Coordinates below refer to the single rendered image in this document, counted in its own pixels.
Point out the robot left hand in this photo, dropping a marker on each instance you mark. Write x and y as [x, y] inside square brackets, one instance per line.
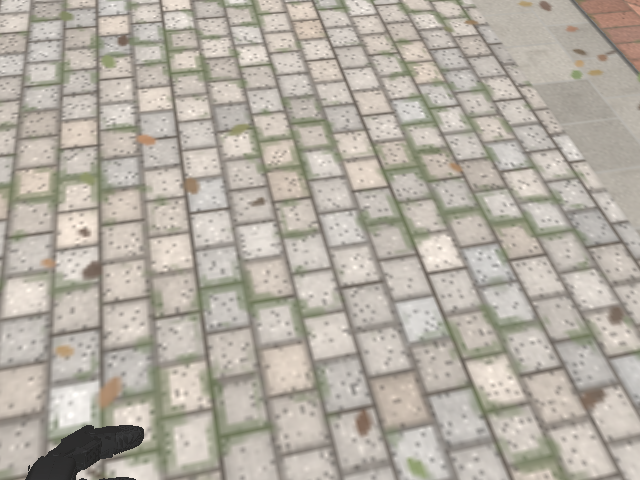
[83, 448]

